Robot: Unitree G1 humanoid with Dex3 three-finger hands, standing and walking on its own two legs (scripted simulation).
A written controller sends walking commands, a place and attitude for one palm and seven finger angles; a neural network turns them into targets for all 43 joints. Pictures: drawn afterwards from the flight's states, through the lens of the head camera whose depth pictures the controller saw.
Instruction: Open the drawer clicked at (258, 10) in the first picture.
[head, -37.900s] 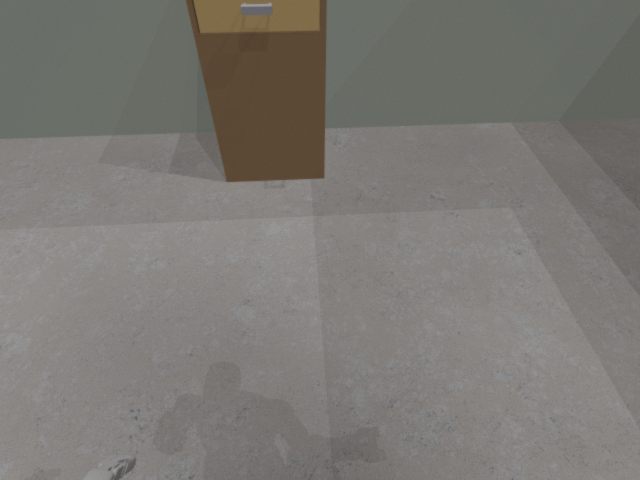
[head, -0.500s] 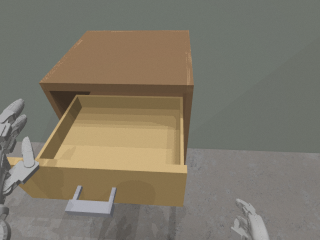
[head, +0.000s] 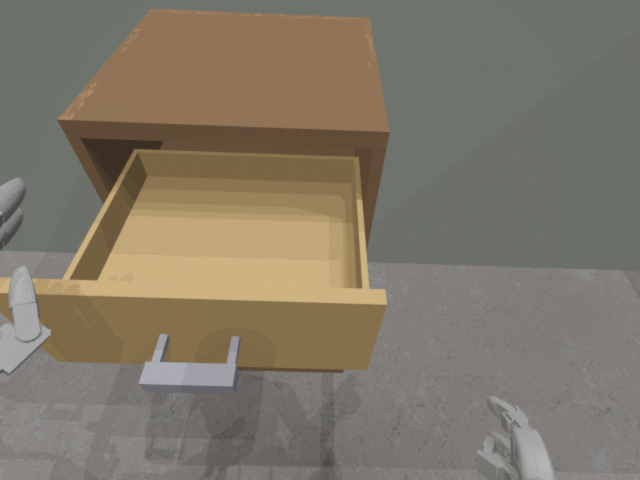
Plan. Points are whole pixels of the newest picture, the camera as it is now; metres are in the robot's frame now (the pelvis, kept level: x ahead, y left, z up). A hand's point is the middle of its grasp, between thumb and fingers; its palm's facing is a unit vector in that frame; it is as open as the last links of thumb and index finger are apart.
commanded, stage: step back with the hand held close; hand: left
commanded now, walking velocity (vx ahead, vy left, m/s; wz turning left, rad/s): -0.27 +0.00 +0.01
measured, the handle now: (195, 360) +0.25 +0.17 +0.02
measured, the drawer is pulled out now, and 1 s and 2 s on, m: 0.28 0.28 0.28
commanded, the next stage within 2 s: stop stepping back and stand still in 0.72 s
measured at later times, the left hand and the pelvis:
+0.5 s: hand out of the picture +0.12 +0.29 +0.20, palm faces +0.47 -0.76 -0.45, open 7.4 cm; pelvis -0.06 +0.03 -0.01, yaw +3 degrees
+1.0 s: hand out of the picture -0.05 +0.25 +0.23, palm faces +0.43 -0.76 -0.49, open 7.4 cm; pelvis -0.20 +0.00 -0.01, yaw -1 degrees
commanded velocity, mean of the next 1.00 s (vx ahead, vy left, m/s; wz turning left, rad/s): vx -0.22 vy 0.02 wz -0.02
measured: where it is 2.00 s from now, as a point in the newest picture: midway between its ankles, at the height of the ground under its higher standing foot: outside the picture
